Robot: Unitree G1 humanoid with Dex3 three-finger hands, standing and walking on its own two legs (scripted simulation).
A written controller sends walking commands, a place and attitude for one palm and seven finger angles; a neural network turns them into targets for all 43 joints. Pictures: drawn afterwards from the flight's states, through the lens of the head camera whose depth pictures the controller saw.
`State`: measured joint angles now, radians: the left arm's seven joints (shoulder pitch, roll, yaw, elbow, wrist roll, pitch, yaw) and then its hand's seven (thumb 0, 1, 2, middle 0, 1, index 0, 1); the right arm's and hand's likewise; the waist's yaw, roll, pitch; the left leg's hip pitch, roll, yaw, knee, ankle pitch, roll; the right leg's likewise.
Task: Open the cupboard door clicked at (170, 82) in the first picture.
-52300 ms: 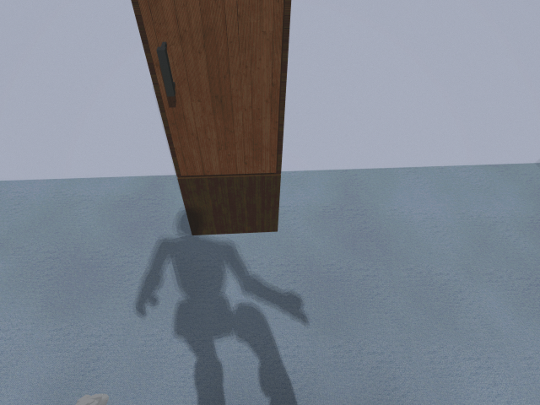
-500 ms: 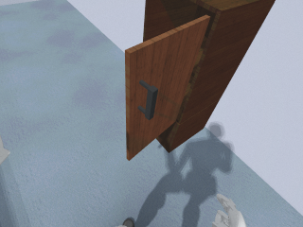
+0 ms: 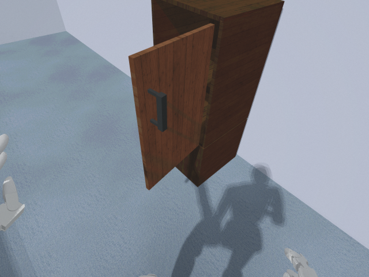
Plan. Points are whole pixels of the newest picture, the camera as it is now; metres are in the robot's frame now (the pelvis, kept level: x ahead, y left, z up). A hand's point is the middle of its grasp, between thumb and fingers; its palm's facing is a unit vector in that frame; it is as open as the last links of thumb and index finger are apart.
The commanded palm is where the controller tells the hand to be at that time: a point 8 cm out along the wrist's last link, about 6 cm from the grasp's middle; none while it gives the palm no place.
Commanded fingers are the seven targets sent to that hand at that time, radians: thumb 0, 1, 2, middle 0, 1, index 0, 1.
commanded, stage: stop stepping back and stand still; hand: left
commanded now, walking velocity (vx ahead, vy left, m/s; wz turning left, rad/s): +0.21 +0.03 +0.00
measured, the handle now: (157, 110) +0.57 +0.11 +0.06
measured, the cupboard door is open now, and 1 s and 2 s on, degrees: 98 98 98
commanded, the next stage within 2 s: let the arm hang, fingers relaxed in 0.52 s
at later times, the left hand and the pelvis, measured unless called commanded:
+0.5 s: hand (1, 230) +0.15 +0.27 +0.16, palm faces +0.42 -0.77 -0.48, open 7.4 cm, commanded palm +0.10 +0.31 +0.18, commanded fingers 0.00 0.90 0.90 -0.20 -0.30 -0.20 -0.30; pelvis -0.03 +0.01 +0.00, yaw +1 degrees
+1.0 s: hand out of the picture +0.00 +0.19 -0.16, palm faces +0.13 -0.97 -0.19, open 6.9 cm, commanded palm none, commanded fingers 0.00 0.90 0.90 -0.20 -0.30 -0.20 -0.30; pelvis -0.05 +0.01 +0.00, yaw +7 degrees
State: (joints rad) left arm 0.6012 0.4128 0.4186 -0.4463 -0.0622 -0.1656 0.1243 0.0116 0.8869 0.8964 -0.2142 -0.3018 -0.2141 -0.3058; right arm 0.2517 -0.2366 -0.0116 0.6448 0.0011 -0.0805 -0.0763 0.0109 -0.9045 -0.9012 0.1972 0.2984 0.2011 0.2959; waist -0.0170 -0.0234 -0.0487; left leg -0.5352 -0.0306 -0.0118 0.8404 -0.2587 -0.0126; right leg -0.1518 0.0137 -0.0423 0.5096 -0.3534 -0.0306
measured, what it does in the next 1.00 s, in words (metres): steps on the spot: left foot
